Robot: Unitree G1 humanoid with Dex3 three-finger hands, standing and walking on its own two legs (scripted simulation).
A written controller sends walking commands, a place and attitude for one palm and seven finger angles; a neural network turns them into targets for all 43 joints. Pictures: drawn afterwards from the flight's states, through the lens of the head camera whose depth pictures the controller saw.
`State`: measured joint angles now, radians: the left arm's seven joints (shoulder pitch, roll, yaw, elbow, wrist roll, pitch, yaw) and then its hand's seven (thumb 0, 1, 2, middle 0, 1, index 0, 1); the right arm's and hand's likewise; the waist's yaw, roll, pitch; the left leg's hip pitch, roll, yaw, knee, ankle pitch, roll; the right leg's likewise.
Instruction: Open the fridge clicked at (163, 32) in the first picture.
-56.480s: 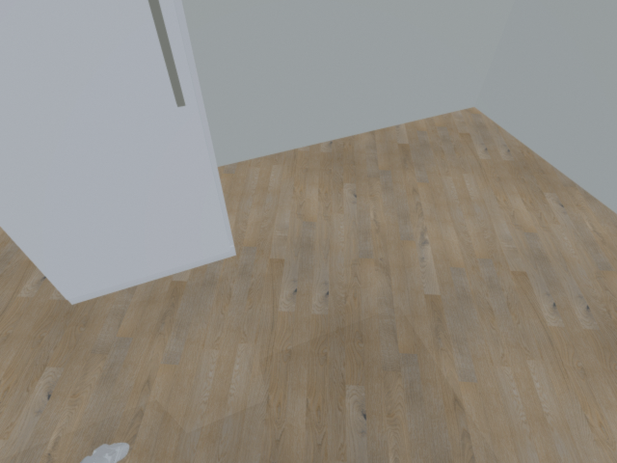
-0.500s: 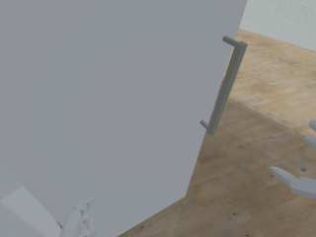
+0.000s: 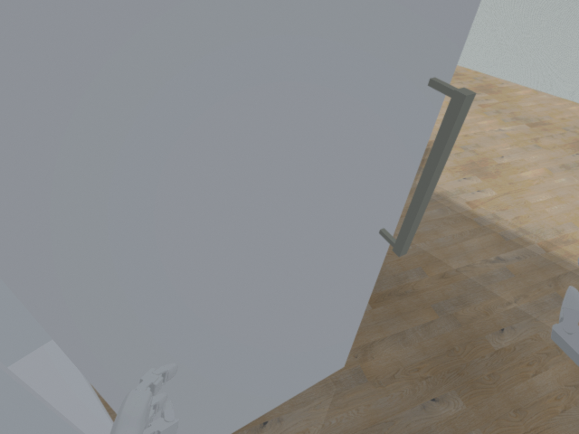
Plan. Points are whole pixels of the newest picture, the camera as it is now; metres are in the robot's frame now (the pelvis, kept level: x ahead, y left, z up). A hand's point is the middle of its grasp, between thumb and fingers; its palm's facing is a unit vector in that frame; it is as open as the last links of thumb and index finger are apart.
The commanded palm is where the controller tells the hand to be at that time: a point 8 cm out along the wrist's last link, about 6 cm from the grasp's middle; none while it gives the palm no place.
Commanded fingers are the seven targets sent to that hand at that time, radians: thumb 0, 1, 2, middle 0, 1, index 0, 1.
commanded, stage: draw the hand back to the body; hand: right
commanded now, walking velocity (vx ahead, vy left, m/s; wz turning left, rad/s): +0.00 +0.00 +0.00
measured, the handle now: (416, 179) +0.46 -0.21 +0.14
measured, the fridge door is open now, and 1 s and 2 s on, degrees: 106 106 106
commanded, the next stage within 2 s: step back with the hand held close in 0.18 s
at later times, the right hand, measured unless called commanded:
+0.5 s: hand (547, 327) +0.19 -0.26 +0.16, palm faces +0.42 +0.80 -0.43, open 7.4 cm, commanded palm +0.13 -0.30 +0.18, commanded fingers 0.00 -0.90 -0.90 0.20 0.30 0.20 0.30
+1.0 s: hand out of the picture +0.14 -0.29 +0.15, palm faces +0.43 +0.78 -0.45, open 7.4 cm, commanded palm +0.07 -0.33 +0.18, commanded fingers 0.00 -0.90 -0.90 0.20 0.30 0.20 0.30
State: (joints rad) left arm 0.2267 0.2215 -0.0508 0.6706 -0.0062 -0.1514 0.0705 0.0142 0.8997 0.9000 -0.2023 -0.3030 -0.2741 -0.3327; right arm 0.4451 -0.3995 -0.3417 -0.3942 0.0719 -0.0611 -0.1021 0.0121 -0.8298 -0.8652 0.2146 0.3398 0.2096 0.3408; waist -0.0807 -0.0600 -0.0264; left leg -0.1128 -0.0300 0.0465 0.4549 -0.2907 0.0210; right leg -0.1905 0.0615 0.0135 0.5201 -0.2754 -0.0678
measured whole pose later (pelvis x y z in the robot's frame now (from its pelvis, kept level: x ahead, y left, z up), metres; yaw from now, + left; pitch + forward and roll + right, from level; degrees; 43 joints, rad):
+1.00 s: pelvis -0.07 -0.03 -0.01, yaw +0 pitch -1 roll +3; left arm 0.24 0.20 -0.03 0.58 -0.01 -0.08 0.10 0.01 0.90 0.90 -0.20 -0.30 -0.21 -0.30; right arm 0.47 -0.39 -0.41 -0.48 0.00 -0.21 -0.13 0.02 -0.89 -0.89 0.21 0.31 0.21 0.31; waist -0.03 0.00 0.04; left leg -0.31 0.00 0.04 0.56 -0.23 -0.01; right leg -0.39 0.07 -0.03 0.62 -0.24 -0.11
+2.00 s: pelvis -0.22 -0.06 -0.02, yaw +1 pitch -2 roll +5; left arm 0.25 0.19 -0.01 0.63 -0.02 -0.10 0.06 0.01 0.90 0.90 -0.21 -0.30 -0.21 -0.30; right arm 0.55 -0.51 -0.48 -0.59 0.05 -0.23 -0.12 0.01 -0.88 -0.89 0.22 0.31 0.21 0.31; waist -0.02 -0.01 0.05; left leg -0.21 0.01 0.09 0.55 -0.29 -0.03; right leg -0.55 0.01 0.04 1.06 -0.46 -0.01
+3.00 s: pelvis -0.25 -0.17 +0.01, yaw +0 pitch -2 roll +1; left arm 0.23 0.16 -0.03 0.64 0.01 -0.10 0.05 0.01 0.90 0.90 -0.21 -0.30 -0.21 -0.30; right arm 0.50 -0.41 -0.39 -0.46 0.03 -0.17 -0.12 0.02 -0.89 -0.89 0.21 0.30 0.20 0.31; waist 0.00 0.04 0.03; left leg -0.16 -0.01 0.04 0.41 -0.22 0.00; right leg -0.16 0.06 -0.05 0.43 -0.25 -0.07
